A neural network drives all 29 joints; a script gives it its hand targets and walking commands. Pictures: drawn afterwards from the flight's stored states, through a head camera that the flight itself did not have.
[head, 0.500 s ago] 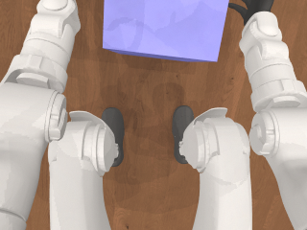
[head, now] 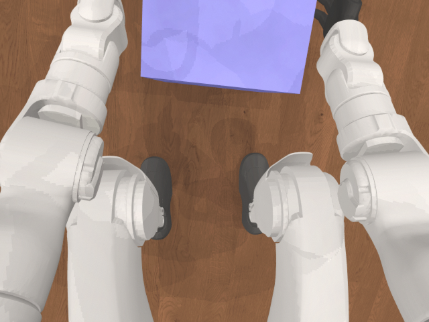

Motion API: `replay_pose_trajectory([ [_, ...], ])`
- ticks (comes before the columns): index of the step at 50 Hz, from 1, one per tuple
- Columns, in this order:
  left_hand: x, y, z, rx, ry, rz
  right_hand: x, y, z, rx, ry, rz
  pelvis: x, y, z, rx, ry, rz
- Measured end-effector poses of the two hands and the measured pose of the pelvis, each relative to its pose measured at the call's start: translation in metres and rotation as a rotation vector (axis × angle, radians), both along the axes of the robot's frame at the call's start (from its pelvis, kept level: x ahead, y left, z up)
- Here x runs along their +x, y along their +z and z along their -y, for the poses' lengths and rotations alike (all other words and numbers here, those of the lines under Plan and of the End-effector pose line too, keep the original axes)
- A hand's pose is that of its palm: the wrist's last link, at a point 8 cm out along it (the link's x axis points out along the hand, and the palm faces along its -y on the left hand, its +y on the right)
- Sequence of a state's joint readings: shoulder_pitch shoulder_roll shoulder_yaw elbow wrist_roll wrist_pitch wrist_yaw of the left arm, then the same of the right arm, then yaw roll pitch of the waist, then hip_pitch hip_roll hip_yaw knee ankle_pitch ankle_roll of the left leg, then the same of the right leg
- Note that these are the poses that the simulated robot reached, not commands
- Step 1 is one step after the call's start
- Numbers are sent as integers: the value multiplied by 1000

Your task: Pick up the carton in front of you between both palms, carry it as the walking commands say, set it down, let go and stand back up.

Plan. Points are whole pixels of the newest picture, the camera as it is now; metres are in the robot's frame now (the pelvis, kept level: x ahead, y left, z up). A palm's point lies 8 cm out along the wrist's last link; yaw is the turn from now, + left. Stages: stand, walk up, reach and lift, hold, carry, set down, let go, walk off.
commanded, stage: reach and lift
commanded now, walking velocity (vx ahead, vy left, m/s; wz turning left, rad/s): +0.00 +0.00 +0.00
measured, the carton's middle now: (222, 24) +0.52 -0.02 -0.25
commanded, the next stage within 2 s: none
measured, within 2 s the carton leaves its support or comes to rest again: leaves its support in 0.36 s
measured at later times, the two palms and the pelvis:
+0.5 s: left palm out of the picture +0.54 +0.13 -0.13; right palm (351, 5) +0.51 -0.17 -0.12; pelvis +0.00 +0.00 -0.01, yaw +0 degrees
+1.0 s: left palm out of the picture +0.50 +0.12 +0.07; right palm out of the picture +0.47 -0.18 +0.07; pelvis +0.01 +0.01 +0.12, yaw -1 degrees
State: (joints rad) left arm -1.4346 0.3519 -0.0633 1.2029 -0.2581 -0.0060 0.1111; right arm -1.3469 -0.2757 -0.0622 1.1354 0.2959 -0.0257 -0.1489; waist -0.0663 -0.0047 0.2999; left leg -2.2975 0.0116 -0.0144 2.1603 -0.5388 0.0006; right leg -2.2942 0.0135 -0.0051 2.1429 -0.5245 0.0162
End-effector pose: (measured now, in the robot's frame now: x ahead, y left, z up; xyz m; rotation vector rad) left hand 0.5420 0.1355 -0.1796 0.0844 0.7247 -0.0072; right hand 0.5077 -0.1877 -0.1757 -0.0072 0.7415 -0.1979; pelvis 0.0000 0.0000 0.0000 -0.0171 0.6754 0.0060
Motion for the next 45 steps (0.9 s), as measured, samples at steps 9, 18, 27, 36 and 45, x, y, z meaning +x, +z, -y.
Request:
replay_pose_trajectory([
  [9,1,1,12,11,21,-2,5,2,-12,4,-21,2,-6,1,0,-3,0,16],
  [18,4,5,12,17,24,-20,12,8,-11,8,-20,-13,-6,-12,-2,-6,0,50],
  [27,-7,78,9,-11,43,51,-3,77,-15,35,-48,64,0,1,-5,0,-7,39],
  [36,-27,171,11,-30,62,36,-29,164,-14,46,-68,53,1,52,-11,-6,-4,-18],
  [45,-38,221,14,-42,66,43,-38,219,-10,35,-66,61,3,98,-14,-2,-12,-48],
])
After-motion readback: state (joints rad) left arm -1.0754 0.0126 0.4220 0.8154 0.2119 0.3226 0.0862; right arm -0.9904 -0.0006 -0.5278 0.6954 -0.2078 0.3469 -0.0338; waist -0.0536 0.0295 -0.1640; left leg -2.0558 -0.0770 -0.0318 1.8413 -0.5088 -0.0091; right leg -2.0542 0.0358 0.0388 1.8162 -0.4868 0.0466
